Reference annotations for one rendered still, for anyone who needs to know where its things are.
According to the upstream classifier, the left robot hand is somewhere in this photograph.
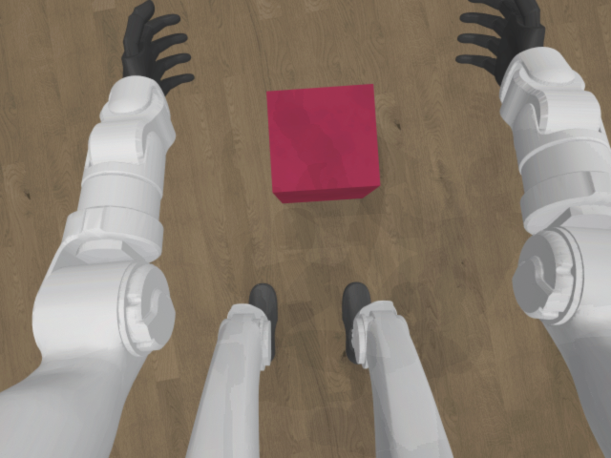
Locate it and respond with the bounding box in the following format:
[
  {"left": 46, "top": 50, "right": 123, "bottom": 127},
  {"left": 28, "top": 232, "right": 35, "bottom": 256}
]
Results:
[{"left": 121, "top": 0, "right": 195, "bottom": 96}]

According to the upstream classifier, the right robot forearm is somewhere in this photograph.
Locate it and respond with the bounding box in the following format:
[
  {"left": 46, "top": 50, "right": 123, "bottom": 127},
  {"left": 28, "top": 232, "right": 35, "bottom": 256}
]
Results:
[{"left": 499, "top": 47, "right": 611, "bottom": 235}]

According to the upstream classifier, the carton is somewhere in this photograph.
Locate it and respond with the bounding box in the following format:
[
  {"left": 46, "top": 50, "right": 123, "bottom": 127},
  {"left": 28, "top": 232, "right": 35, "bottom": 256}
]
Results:
[{"left": 266, "top": 84, "right": 380, "bottom": 203}]

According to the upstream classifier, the robot left upper arm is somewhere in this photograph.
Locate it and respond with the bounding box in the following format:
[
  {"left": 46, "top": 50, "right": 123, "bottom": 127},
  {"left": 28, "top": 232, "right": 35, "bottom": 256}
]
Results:
[{"left": 0, "top": 260, "right": 176, "bottom": 458}]

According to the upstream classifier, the right robot hand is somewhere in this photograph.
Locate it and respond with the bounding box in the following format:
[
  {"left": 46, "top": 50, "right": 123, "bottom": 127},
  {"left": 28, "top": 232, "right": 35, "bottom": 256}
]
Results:
[{"left": 455, "top": 0, "right": 545, "bottom": 86}]

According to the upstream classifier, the robot right thigh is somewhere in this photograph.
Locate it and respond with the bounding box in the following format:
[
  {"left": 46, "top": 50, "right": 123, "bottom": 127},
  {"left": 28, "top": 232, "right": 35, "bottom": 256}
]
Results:
[{"left": 354, "top": 310, "right": 453, "bottom": 458}]

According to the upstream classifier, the robot right upper arm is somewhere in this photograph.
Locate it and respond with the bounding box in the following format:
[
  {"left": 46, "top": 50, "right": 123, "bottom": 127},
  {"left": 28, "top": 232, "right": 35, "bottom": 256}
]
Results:
[{"left": 512, "top": 226, "right": 611, "bottom": 458}]

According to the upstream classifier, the left robot forearm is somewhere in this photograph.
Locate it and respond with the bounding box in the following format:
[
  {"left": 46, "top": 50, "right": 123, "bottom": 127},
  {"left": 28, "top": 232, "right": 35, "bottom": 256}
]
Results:
[{"left": 32, "top": 75, "right": 176, "bottom": 348}]

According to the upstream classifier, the left robot shin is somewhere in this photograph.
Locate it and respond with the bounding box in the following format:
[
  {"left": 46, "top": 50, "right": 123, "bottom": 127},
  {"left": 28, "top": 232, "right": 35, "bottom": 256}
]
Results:
[{"left": 218, "top": 303, "right": 268, "bottom": 337}]

